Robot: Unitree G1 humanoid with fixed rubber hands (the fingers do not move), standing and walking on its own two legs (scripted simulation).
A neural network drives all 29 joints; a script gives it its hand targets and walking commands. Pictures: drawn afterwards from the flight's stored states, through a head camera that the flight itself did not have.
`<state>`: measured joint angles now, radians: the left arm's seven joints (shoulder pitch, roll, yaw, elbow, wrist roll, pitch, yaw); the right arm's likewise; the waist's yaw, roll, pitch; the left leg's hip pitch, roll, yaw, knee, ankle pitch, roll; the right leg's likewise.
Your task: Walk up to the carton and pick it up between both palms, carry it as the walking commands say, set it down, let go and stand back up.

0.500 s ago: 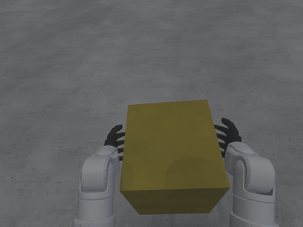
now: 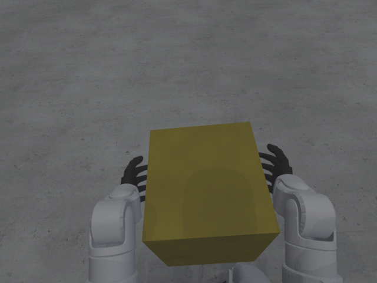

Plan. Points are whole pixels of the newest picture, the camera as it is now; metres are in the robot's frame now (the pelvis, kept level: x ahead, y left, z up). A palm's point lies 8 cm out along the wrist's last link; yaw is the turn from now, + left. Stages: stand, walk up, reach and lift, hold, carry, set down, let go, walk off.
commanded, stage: carry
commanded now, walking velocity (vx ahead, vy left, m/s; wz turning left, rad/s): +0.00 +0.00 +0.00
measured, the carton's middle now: (205, 200) +0.27 +0.00 -0.02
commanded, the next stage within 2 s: none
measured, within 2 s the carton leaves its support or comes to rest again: neither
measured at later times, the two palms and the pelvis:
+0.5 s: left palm (114, 83) +0.55 +0.22 +0.07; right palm (226, 69) +0.58 -0.07 +0.08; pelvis +0.28 +0.06 -0.01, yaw +0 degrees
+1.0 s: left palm (177, 17) +0.93 +0.08 +0.03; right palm (256, 33) +0.80 -0.18 +0.04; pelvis +0.62 +0.07 -0.04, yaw -29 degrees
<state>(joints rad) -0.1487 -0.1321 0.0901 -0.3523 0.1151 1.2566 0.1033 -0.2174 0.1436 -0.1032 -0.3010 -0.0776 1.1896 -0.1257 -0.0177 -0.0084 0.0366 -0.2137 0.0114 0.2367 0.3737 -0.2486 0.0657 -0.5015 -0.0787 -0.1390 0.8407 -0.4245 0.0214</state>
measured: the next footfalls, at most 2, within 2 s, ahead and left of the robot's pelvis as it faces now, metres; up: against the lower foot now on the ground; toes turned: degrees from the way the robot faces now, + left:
right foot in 0.12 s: +0.23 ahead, -0.07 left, +0.00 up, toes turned -10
left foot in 0.36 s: +0.25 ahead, +0.16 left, +0.00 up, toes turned +10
